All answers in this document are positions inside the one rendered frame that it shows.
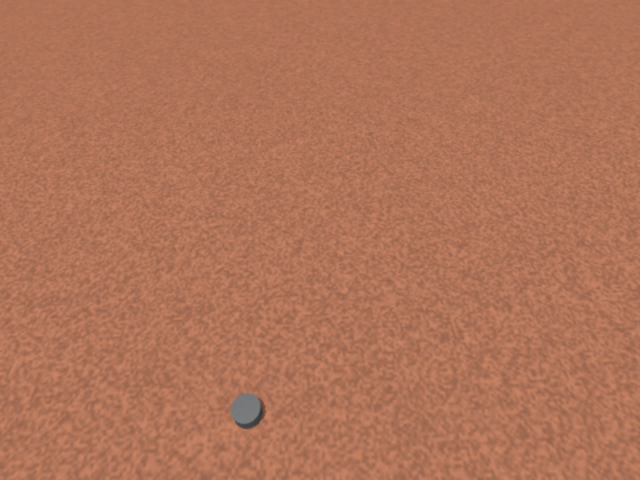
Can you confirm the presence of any tin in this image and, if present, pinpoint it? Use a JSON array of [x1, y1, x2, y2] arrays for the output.
[[231, 393, 263, 429]]

